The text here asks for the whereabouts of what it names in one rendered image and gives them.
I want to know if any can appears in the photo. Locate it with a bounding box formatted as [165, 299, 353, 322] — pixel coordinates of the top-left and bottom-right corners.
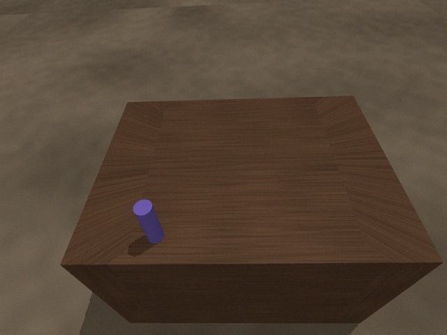
[133, 200, 164, 244]

